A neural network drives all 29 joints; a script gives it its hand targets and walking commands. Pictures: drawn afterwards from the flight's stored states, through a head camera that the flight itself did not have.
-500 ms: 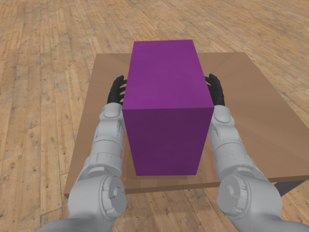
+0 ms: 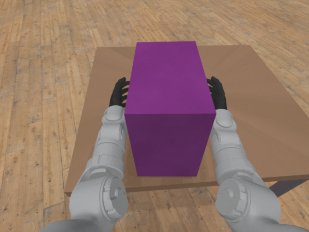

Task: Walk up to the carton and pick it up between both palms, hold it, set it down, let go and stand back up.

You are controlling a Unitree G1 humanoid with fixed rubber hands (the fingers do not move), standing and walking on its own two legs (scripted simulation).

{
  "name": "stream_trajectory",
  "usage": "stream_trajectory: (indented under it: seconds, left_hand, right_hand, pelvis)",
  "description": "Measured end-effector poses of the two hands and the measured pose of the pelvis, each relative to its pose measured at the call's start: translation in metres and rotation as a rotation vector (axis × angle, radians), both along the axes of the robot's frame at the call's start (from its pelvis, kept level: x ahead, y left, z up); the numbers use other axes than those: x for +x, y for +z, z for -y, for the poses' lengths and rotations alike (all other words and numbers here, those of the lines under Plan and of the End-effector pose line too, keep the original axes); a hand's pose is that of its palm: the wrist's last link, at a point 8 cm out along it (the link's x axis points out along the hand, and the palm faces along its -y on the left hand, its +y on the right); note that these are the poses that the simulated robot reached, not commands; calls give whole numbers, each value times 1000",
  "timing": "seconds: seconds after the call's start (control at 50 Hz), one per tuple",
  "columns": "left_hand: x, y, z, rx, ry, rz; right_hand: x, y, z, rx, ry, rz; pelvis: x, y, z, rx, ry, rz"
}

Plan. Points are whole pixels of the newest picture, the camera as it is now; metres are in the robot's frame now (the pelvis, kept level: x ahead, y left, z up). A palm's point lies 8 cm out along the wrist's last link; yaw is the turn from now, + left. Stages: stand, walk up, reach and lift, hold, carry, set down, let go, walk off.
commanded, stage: set down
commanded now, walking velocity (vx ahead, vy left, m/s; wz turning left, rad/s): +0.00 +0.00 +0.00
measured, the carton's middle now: (166, 108) +0.45 -0.01 +0.06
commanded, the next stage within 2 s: none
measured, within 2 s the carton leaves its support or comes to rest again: rests again in 0.28 s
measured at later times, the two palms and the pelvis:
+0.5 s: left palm (118, 108) +0.42 +0.13 +0.10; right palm (218, 111) +0.40 -0.14 +0.11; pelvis +0.00 +0.00 +0.00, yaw +0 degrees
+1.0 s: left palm (119, 109) +0.42 +0.12 +0.09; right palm (219, 115) +0.40 -0.15 +0.10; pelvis +0.00 +0.00 +0.00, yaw -1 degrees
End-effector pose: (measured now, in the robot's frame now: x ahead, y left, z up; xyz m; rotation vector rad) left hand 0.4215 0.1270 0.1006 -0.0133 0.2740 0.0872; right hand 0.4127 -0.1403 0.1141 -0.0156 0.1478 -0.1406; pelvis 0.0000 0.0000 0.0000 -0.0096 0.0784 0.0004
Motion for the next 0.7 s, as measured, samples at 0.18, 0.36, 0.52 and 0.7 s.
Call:
stream_trajectory:
  seconds: [0.18, 0.36, 0.52, 0.7]
  left_hand:
    - [-1, -1, 0, 1, -5, 7]
    - [-2, -3, 1, -5, -12, 12]
    - [-3, -4, 2, -6, -16, 17]
    - [-4, -5, 3, -7, -23, 23]
  right_hand:
    - [-3, -2, 0, -5, -2, 7]
    - [-6, -5, 2, -12, -7, 12]
    - [-8, -8, 3, -18, -9, 17]
    - [-11, -11, 4, -27, -11, 21]
  pelvis:
    - [-1, 0, -1, 1, -1, -1]
    - [-2, 0, -2, 2, -2, 3]
    - [-2, 1, -2, 4, -6, 7]
    - [-3, 1, -3, 5, -11, 13]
